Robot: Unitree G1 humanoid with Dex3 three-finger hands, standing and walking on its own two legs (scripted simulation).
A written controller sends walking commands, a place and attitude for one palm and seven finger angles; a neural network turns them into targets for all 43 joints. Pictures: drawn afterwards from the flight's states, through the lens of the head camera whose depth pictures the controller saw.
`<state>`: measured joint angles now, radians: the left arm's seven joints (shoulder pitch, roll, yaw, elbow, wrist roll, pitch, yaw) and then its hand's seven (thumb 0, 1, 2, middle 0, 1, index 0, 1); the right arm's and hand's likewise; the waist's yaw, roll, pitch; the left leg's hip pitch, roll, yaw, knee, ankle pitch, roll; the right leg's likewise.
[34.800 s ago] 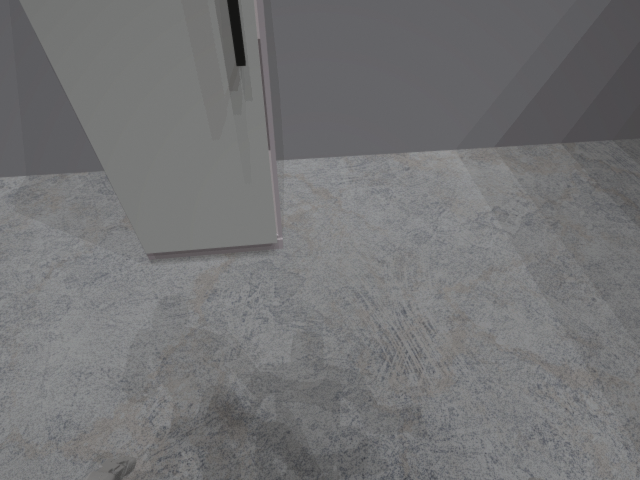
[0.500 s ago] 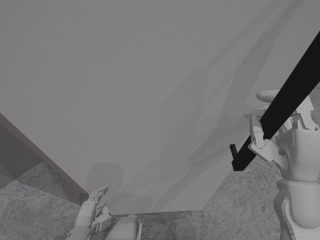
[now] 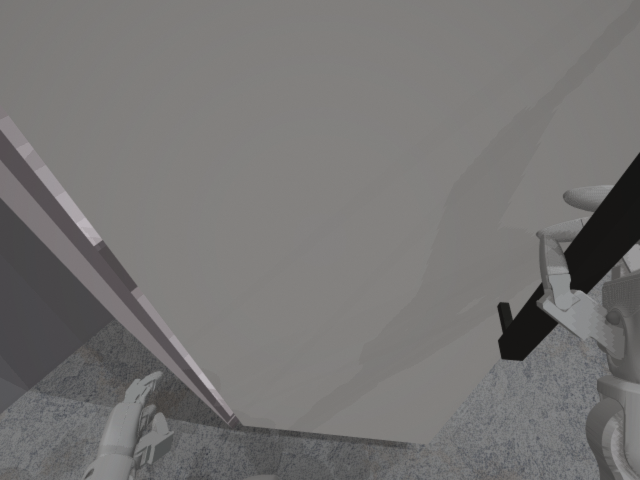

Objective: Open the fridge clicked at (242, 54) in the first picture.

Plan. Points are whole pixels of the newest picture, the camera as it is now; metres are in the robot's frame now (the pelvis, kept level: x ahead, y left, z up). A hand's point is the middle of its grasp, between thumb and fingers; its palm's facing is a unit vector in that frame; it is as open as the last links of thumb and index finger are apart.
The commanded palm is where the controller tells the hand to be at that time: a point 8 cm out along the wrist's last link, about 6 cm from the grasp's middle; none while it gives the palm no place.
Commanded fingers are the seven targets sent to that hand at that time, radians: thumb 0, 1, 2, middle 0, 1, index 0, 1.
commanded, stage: walk backward, drawing the door open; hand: right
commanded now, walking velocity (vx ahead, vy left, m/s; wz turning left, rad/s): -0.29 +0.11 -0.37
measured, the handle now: (599, 209) +0.29 -0.17 +0.26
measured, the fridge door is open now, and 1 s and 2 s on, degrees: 58 76 70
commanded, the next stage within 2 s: stop walking and hold the door back in 0.38 s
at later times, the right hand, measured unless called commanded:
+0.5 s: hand (546, 460) +0.13 -0.12 +0.21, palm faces +0.43 +0.87 -0.23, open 6.7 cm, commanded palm +0.10 -0.16 +0.20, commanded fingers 0.00 -0.90 -0.90 0.45 1.40 0.45 1.40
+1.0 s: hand out of the picture +0.12 -0.12 +0.22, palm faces +0.33 +0.92 -0.20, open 6.5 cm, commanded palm +0.10 -0.16 +0.20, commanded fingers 0.00 -0.90 -0.90 0.45 1.40 0.45 1.40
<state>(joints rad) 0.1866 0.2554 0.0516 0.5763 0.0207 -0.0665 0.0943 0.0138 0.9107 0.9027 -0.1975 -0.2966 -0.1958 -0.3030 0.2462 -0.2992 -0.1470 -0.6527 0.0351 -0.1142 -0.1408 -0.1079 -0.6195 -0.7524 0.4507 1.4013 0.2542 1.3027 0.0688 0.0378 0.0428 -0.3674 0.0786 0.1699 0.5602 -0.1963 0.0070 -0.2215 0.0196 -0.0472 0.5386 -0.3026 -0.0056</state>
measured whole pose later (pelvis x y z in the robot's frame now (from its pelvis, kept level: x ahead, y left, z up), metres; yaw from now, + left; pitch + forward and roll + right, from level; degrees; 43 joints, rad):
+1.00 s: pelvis -0.24 +0.11 +0.02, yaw -18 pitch -1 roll +3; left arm 0.24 0.19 -0.02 0.70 -0.03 -0.01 0.06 0.01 0.91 0.90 -0.20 -0.30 -0.20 -0.30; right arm -0.68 -0.23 0.02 0.50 0.02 -0.15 -0.08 -0.02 -0.58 -0.78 0.45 1.41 0.34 1.37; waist 0.00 -0.05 0.04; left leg -0.49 -0.02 0.05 1.07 -0.36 -0.01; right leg -0.18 -0.02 -0.01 0.43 -0.23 -0.06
